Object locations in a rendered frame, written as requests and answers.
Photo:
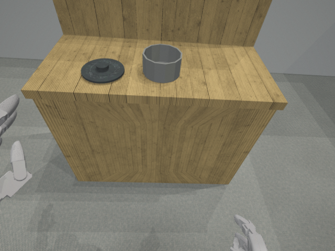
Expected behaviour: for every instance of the left robot hand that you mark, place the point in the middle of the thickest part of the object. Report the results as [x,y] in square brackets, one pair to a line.
[11,182]

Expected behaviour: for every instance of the table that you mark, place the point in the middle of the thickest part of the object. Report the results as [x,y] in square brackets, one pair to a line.
[197,129]

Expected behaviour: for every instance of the pot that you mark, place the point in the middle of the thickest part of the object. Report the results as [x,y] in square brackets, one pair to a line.
[161,63]

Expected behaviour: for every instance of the knob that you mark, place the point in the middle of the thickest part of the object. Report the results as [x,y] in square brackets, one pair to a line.
[102,66]

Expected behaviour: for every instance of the right robot hand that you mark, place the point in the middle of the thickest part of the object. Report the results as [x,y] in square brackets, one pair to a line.
[255,241]

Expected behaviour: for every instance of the lid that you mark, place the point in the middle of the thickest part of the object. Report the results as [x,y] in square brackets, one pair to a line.
[92,74]

